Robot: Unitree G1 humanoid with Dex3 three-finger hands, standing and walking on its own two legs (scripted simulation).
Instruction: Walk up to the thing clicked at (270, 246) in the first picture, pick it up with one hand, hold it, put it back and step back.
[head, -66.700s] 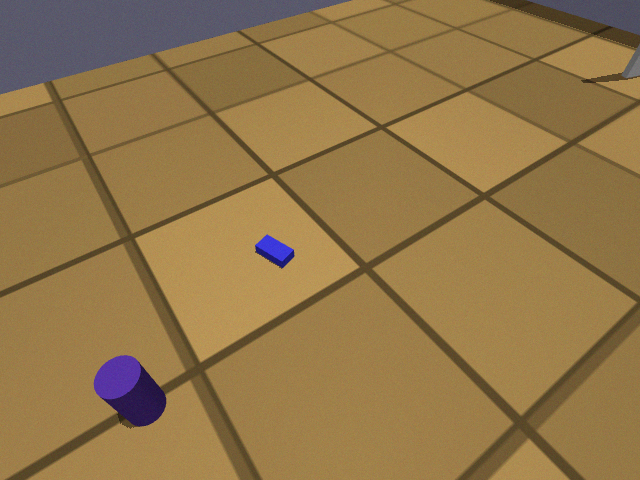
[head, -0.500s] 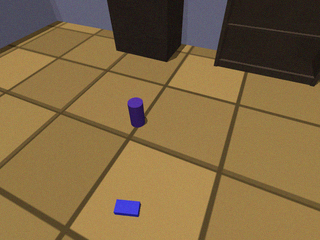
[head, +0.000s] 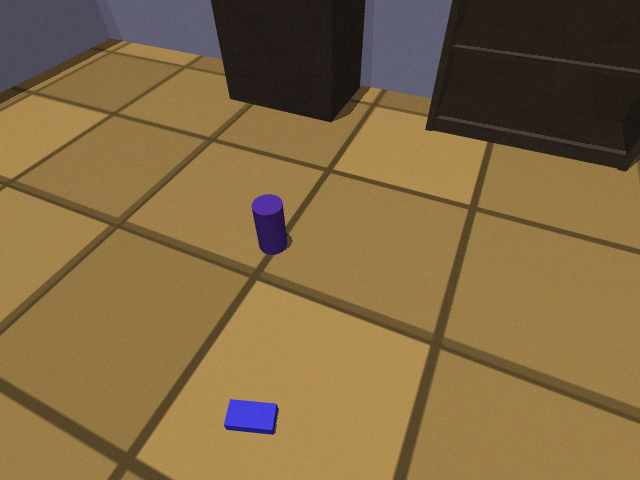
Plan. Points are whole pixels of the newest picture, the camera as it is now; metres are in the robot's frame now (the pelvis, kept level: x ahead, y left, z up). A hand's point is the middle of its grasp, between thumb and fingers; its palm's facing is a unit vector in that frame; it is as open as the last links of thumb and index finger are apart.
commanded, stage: stand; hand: left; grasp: from above
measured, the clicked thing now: (251, 416) +0.45 +0.25 -0.76
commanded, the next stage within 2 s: step back in 1.18 s
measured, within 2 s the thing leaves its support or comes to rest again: neither
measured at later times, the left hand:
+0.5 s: hand out of the picture +0.07 +0.25 -0.16, palm faces +0.01 -0.94 -0.33, open 7.4 cm
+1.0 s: hand out of the picture +0.08 +0.25 -0.16, palm faces +0.01 -0.94 -0.33, open 7.4 cm
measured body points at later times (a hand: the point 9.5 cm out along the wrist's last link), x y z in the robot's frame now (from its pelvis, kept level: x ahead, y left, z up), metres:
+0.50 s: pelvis +0.00 +0.00 +0.00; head +0.02 +0.00 +0.45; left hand +0.07 +0.30 -0.14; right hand +0.07 -0.29 -0.14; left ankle +0.02 +0.14 -0.74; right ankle -0.01 -0.13 -0.74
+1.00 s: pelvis +0.01 +0.00 +0.00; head +0.02 +0.00 +0.45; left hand +0.08 +0.30 -0.13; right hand +0.08 -0.30 -0.13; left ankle +0.02 +0.14 -0.74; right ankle -0.01 -0.13 -0.74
